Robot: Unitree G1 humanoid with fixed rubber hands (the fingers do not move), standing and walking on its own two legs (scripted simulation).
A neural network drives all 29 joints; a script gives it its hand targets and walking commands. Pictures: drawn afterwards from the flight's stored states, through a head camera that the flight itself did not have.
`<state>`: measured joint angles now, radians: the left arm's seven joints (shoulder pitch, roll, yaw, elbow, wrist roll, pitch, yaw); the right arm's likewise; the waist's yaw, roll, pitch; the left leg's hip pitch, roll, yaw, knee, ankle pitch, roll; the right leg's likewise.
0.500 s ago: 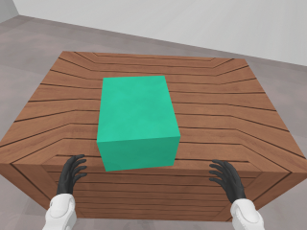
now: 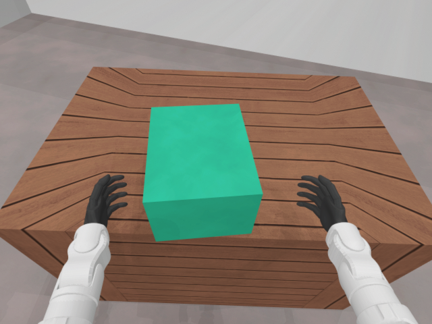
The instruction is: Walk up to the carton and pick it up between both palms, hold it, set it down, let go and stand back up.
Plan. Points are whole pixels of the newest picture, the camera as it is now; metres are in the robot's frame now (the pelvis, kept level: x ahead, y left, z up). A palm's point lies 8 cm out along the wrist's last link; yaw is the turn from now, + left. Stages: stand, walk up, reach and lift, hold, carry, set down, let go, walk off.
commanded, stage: reach and lift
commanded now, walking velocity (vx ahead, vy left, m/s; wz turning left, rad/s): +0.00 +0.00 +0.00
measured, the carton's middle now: (199, 168) +0.47 +0.08 -0.02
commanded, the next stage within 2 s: none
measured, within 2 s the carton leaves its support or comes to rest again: neither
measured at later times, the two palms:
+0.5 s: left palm (97, 174) +0.35 +0.26 +0.08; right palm (322, 165) +0.42 -0.18 +0.08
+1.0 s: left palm (99, 145) +0.40 +0.27 +0.11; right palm (315, 136) +0.47 -0.16 +0.11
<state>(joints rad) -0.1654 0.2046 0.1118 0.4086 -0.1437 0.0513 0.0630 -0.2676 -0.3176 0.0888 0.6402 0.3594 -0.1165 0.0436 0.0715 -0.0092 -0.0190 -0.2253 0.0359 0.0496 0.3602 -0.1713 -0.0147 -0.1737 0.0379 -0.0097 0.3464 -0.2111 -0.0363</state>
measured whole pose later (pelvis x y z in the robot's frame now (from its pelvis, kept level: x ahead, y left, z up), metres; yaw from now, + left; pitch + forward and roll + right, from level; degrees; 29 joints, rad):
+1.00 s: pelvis +0.00 -0.01 -0.01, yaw +1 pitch +15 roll -1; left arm -0.82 0.32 0.09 0.92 -0.21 0.11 0.04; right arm -0.94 -0.38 0.15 1.13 0.45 0.02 -0.02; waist 0.13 -0.01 -0.18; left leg -0.51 0.06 0.02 0.41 -0.16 -0.03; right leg -0.44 0.06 -0.03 0.36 -0.19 -0.04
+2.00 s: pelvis -0.02 -0.01 -0.04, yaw +1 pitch +26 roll -1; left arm -0.88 0.18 0.11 1.32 -0.18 -0.36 0.08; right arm -0.98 -0.20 0.05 1.37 0.28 -0.28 -0.03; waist 0.11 -0.01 -0.28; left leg -0.90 0.05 0.01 0.68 -0.24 -0.03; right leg -0.84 0.05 -0.05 0.67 -0.29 -0.04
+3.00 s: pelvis +0.00 +0.01 +0.00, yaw +1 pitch +16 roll -1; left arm -0.68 -0.04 0.55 1.05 0.36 -0.35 0.08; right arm -0.75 0.02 -0.62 1.13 -0.49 -0.38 -0.01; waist 0.09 -0.02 -0.09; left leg -0.51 0.03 0.03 0.37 -0.14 -0.01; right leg -0.44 0.03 -0.03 0.34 -0.18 -0.03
